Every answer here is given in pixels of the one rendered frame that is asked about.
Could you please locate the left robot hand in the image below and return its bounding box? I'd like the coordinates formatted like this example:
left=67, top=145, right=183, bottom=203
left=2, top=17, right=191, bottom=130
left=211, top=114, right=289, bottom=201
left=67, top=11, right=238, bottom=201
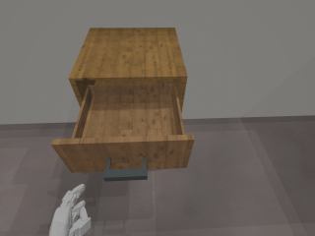
left=48, top=184, right=92, bottom=236

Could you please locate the cabinet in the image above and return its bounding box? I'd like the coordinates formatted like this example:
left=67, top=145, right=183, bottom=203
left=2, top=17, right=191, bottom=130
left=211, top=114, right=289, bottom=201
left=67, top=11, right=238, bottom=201
left=68, top=28, right=188, bottom=113

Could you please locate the drawer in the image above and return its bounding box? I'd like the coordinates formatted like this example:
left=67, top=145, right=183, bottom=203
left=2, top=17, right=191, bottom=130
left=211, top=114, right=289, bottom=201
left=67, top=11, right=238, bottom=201
left=51, top=84, right=195, bottom=173

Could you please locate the handle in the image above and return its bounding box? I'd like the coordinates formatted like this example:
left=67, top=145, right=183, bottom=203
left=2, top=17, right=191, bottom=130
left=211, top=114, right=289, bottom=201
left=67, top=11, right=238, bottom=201
left=103, top=156, right=148, bottom=182

